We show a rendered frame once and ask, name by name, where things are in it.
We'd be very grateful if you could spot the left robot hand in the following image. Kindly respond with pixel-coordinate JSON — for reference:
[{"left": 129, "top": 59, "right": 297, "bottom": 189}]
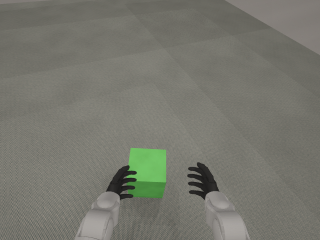
[{"left": 106, "top": 165, "right": 137, "bottom": 200}]

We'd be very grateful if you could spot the carton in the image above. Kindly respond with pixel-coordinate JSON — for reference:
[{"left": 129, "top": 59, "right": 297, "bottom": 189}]
[{"left": 126, "top": 148, "right": 166, "bottom": 198}]

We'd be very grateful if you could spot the robot left forearm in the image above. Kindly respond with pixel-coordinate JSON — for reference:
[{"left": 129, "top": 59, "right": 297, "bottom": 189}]
[{"left": 74, "top": 191, "right": 120, "bottom": 240}]

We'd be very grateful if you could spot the right robot hand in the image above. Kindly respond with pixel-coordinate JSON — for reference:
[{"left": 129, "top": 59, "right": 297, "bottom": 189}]
[{"left": 187, "top": 162, "right": 219, "bottom": 200}]

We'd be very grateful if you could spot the robot right forearm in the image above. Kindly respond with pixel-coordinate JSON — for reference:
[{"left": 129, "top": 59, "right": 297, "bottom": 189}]
[{"left": 204, "top": 191, "right": 251, "bottom": 240}]

